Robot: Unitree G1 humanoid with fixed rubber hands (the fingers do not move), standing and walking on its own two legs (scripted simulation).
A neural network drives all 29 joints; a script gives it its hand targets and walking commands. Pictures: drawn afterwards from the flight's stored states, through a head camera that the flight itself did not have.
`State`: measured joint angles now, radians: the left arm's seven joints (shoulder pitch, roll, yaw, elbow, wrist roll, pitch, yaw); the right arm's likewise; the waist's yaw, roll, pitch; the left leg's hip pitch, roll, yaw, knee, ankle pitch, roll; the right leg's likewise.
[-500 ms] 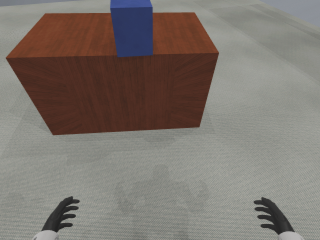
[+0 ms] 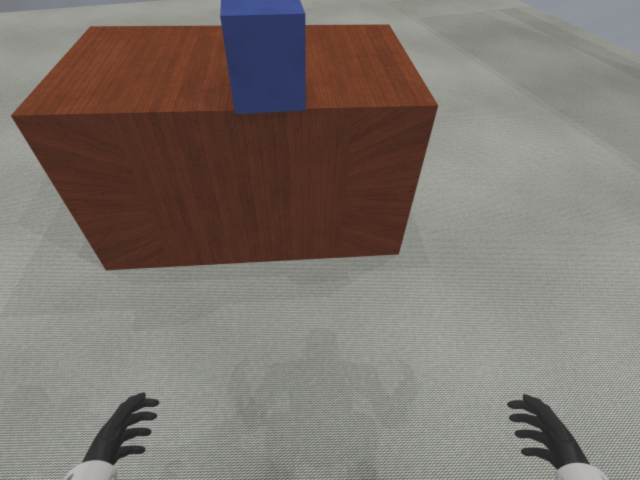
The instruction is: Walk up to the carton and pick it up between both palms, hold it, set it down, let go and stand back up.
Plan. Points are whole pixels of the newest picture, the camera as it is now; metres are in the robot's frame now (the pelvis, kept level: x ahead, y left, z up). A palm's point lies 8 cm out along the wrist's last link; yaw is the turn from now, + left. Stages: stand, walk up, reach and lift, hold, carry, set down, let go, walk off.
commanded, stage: stand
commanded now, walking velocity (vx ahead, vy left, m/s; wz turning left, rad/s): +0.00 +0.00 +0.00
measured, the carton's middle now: (264, 51) +1.14 +0.17 +0.05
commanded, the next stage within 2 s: walk up in 0.08 s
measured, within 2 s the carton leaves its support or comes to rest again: neither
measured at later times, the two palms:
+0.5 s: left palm out of the picture +0.13 +0.32 -0.06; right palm (551, 435) +0.18 -0.28 -0.04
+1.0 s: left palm (43, 392) +0.25 +0.40 -0.08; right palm (503, 404) +0.22 -0.23 -0.03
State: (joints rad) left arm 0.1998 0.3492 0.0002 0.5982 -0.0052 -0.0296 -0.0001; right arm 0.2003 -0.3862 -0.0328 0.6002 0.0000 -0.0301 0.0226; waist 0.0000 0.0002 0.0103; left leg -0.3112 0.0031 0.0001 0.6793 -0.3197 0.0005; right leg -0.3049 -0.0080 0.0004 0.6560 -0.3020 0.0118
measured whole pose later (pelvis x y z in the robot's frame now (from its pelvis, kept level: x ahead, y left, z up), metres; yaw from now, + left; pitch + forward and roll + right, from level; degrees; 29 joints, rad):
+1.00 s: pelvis +0.14 +0.10 +0.01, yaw +2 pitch -5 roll -4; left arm 0.34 0.42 0.04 0.60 0.03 0.00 0.00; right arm 0.44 -0.41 -0.09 0.60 -0.01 -0.05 -0.01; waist -0.01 -0.03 -0.01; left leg -0.12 0.01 0.01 0.64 -0.43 0.06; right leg -0.49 0.00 0.03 1.09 -0.30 0.00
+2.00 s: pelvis +0.40 +0.11 +0.00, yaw +2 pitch -4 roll -3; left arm 0.36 0.42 0.04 0.60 0.03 -0.02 0.01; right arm 0.46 -0.43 -0.08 0.60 -0.01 -0.04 0.00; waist -0.02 -0.04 0.04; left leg -0.24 0.03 0.03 0.68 -0.38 0.03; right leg -0.46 0.02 0.03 1.11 -0.39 -0.02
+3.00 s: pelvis +0.60 +0.18 +0.00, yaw +4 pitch -4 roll -5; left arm 0.36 0.43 0.04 0.60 0.01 0.01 0.06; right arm 0.42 -0.44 -0.08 0.60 -0.01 0.01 0.00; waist -0.03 0.02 0.08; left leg -0.31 0.04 0.04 0.74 -0.36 0.04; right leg -0.41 0.02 0.04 1.12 -0.42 0.00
